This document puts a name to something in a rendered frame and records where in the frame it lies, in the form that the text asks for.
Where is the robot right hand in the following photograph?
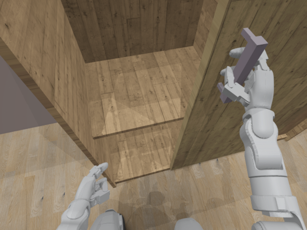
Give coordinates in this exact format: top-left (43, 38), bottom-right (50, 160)
top-left (220, 47), bottom-right (274, 112)

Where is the left robot forearm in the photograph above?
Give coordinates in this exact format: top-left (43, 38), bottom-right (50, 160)
top-left (56, 199), bottom-right (91, 230)

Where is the robot right thigh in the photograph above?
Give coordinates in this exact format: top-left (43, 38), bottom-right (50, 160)
top-left (174, 218), bottom-right (203, 230)

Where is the robot thigh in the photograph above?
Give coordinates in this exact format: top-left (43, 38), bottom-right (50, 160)
top-left (174, 218), bottom-right (203, 230)
top-left (90, 211), bottom-right (123, 230)

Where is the robot left hand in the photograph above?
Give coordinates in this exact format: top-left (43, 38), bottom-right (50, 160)
top-left (74, 162), bottom-right (110, 208)

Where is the handle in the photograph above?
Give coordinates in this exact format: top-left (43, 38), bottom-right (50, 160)
top-left (217, 28), bottom-right (268, 104)

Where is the wardrobe door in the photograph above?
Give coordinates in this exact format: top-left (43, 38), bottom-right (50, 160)
top-left (278, 110), bottom-right (307, 135)
top-left (170, 0), bottom-right (307, 170)

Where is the robot left thigh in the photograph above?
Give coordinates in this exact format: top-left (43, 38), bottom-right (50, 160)
top-left (90, 211), bottom-right (123, 230)

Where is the right robot forearm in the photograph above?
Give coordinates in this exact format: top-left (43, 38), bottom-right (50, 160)
top-left (239, 108), bottom-right (307, 230)

